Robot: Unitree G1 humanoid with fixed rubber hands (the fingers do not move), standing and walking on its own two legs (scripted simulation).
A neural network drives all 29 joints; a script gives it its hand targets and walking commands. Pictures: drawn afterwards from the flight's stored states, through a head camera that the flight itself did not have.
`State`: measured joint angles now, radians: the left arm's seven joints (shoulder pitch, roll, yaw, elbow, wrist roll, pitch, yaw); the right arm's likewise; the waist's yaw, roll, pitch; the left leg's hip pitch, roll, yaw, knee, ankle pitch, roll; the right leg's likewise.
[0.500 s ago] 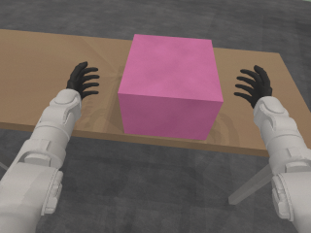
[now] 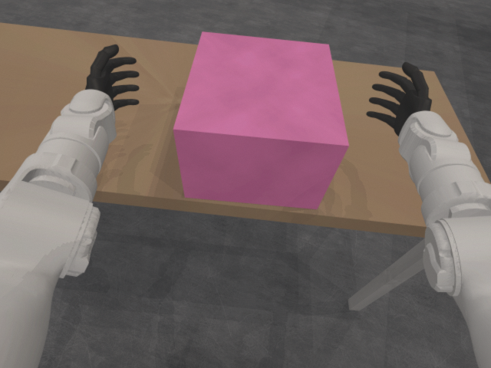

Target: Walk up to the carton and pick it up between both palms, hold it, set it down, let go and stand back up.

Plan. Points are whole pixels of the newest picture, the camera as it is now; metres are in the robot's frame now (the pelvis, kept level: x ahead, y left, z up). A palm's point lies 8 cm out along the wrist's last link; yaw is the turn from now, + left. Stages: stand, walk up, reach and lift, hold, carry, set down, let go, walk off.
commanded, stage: reach and lift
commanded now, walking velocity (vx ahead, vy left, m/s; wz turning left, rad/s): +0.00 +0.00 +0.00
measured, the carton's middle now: (258, 119) +0.59 -0.05 +0.06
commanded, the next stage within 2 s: none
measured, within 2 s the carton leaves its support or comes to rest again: neither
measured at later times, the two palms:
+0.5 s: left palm (112, 132) +0.51 +0.20 +0.10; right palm (384, 140) +0.48 -0.25 +0.11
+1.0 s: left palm (151, 150) +0.52 +0.15 +0.03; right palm (359, 165) +0.49 -0.24 +0.03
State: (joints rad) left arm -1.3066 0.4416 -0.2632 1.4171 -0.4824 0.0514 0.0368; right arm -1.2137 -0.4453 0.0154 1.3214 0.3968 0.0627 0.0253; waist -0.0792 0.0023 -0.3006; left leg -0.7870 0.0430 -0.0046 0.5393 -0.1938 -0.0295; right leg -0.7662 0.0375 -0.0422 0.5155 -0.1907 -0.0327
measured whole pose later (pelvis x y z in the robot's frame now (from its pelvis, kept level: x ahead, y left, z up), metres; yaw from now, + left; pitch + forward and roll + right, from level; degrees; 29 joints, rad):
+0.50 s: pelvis +0.00 -0.01 -0.01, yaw +1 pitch +30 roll +0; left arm -1.31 0.42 -0.31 1.58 -0.48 -0.15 0.00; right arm -1.20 -0.38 -0.04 1.41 0.36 -0.07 0.02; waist -0.11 -0.03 -0.31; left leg -0.91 0.04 -0.02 0.56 -0.18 -0.05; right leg -0.89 0.03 -0.06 0.57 -0.21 -0.05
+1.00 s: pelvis -0.03 +0.00 -0.02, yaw +1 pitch +32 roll +0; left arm -1.32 0.34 -0.11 1.25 -0.33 -0.12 0.10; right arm -1.17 -0.40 -0.09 1.10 0.27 -0.09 0.01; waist -0.06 0.01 -0.08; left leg -1.01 0.03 0.00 0.62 -0.17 -0.02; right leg -1.00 0.02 -0.04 0.63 -0.18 -0.03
